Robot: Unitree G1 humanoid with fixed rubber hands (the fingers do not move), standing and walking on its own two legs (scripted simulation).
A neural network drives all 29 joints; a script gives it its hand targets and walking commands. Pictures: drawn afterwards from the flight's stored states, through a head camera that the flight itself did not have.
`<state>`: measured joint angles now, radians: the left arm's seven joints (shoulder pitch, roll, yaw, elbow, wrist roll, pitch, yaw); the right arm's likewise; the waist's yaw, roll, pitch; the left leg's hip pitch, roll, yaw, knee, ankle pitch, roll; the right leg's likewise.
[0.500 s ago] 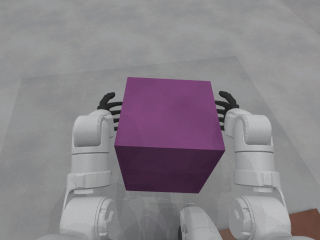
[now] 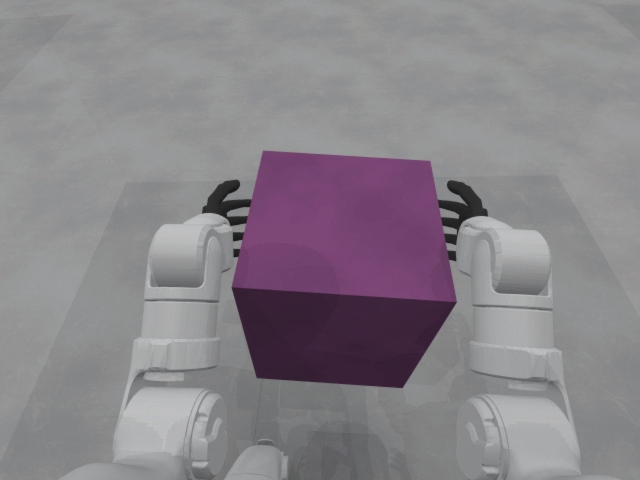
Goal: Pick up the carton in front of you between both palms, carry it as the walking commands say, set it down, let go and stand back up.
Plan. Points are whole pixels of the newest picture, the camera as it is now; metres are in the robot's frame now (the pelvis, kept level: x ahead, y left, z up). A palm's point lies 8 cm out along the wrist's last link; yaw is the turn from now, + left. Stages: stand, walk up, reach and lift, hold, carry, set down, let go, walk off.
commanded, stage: carry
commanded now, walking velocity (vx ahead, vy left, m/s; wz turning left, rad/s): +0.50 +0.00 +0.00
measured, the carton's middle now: (337, 277) +0.36 +0.02 +0.04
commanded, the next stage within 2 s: none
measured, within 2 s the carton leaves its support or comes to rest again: neither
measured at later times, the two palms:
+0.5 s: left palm (254, 121) +0.62 +0.17 +0.09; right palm (436, 128) +0.61 -0.13 +0.10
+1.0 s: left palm (294, 39) +0.91 +0.13 +0.11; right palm (437, 42) +0.91 -0.17 +0.10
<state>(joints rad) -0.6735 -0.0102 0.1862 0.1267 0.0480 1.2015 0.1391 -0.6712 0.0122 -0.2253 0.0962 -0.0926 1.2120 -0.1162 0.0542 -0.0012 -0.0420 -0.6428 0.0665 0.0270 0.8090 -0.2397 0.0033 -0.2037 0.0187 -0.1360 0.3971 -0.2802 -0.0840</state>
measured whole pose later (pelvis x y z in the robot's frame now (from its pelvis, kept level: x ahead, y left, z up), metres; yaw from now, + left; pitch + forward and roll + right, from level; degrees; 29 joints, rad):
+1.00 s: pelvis +0.65 -0.01 +0.01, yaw -1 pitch +3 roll +1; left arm -0.15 -0.13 0.10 -0.30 0.11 1.20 0.10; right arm -0.16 0.13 -0.11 -0.31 -0.14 1.20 -0.08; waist 0.01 0.01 -0.15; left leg -0.61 0.12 0.11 0.65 -0.07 -0.02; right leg -0.05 -0.01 -0.20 0.22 -0.24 -0.05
